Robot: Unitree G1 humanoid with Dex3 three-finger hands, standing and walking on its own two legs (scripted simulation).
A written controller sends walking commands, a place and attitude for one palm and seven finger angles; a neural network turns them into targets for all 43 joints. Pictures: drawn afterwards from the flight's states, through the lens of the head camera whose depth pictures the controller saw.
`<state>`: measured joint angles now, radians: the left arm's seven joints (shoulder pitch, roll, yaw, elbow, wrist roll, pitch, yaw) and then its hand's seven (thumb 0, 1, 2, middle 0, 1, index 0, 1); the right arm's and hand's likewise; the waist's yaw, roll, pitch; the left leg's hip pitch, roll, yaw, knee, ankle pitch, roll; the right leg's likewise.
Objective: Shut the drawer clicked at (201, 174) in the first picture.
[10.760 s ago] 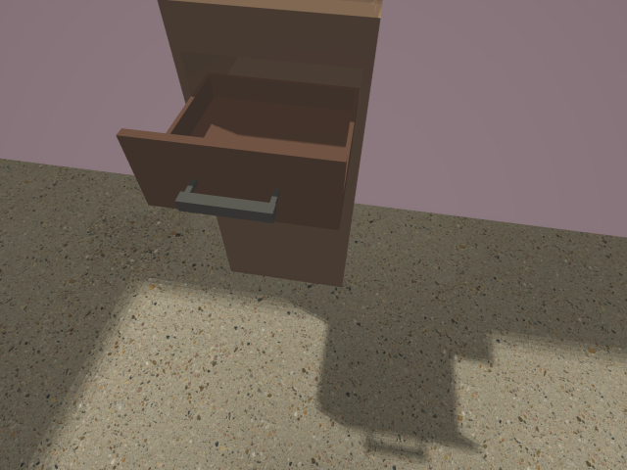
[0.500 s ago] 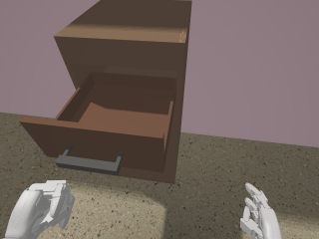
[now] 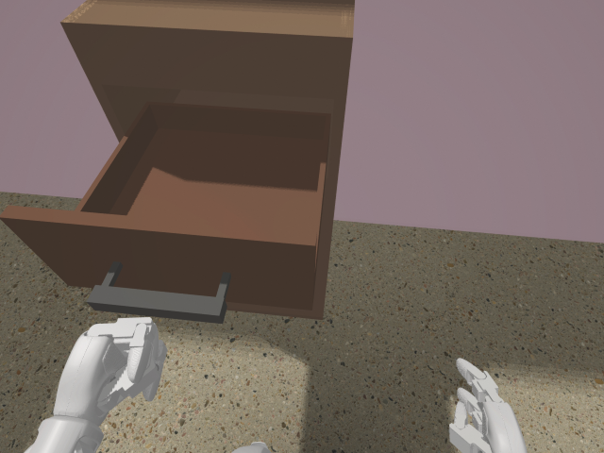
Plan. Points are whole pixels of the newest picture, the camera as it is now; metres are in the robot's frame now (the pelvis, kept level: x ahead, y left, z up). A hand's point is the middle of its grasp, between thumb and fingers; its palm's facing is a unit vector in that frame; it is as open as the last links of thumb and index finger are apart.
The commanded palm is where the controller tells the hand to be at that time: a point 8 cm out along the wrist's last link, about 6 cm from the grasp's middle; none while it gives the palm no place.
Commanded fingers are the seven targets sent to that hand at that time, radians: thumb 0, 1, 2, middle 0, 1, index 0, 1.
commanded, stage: bring the fist close to the handle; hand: left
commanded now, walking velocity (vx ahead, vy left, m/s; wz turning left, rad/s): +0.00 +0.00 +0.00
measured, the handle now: (164, 289) +0.31 +0.20 +0.04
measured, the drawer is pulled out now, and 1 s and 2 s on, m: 0.29 0.29 0.17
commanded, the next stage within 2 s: push the drawer shut in 0.58 s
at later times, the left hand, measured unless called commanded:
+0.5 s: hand (167, 363) +0.22 +0.17 +0.04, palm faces -0.06 -1.00 -0.06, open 3.3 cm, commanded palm +0.19 +0.23 +0.04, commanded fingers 0.00 0.90 0.90 -1.40 -1.60 -1.40 -1.60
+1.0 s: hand (166, 352) +0.23 +0.18 +0.04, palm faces -0.06 -1.00 -0.07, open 3.1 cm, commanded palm +0.23 +0.23 +0.04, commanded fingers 0.00 0.90 0.90 -1.40 -1.60 -1.40 -1.60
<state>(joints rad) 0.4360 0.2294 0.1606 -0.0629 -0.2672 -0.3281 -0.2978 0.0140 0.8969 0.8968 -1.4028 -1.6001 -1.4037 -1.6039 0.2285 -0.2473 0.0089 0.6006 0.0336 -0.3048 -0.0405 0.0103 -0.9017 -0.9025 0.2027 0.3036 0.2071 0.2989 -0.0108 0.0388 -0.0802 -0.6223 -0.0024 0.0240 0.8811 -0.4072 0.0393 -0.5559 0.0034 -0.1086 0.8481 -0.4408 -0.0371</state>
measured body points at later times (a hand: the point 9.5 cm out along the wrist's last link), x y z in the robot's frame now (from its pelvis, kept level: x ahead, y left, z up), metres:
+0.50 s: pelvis +0.00 +0.01 -0.02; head +0.05 +0.01 +0.43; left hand +0.22 +0.23 +0.05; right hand +0.18 -0.23 -0.09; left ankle +0.02 +0.09 -0.70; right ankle -0.01 -0.10 -0.70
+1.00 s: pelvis +0.00 -0.01 -0.02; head +0.05 -0.01 +0.43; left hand +0.23 +0.23 +0.05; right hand +0.17 -0.25 -0.10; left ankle +0.02 +0.09 -0.70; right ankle -0.01 -0.10 -0.70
